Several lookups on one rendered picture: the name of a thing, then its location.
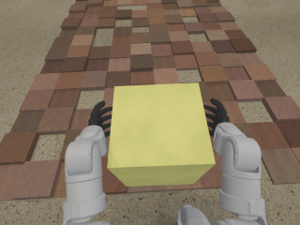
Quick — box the left robot forearm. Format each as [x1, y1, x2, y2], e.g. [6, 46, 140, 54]
[62, 125, 107, 225]

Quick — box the right robot forearm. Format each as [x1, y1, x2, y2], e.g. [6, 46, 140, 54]
[213, 122, 267, 225]

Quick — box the carton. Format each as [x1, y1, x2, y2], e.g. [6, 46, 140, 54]
[107, 82, 216, 187]

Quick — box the right robot hand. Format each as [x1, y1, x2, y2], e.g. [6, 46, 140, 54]
[203, 98, 230, 138]

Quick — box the right robot thigh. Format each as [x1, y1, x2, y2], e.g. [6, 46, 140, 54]
[176, 206, 211, 225]

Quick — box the left robot hand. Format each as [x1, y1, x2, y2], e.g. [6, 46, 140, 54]
[88, 100, 113, 138]

